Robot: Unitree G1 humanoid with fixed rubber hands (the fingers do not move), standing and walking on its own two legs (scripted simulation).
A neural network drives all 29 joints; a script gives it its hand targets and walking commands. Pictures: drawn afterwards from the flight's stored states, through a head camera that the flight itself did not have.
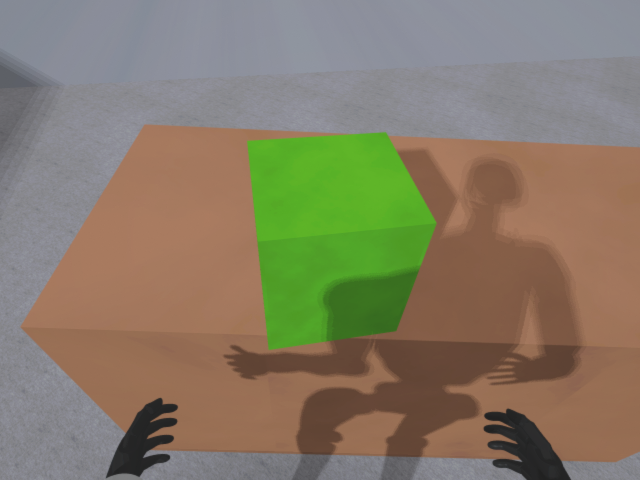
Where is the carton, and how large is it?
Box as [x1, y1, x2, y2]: [247, 132, 436, 349]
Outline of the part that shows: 385,132 247,141 269,349 396,330 436,223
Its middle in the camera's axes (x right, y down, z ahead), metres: +0.01 +0.01 +0.60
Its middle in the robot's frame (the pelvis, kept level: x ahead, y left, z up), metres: +0.46 +0.02 +0.04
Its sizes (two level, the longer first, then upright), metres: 0.210 0.200 0.250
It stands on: a pedestal, 0.68 m high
